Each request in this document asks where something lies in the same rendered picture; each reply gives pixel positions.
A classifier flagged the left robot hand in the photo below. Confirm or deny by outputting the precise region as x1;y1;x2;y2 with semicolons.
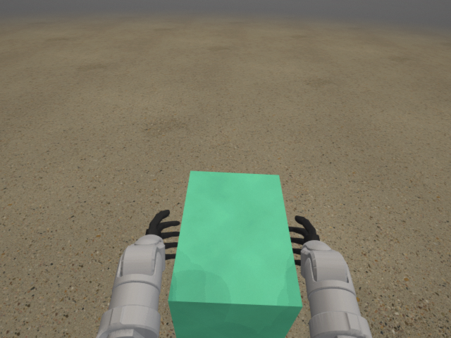
146;210;180;260

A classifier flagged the right robot forearm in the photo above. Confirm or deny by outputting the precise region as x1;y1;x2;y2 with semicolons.
301;240;373;338

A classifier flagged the right robot hand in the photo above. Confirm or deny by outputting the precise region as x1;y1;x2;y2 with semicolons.
288;215;320;266

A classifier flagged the carton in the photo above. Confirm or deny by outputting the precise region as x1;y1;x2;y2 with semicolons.
168;171;303;338

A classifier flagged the left robot forearm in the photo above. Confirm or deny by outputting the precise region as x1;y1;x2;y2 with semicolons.
96;234;166;338

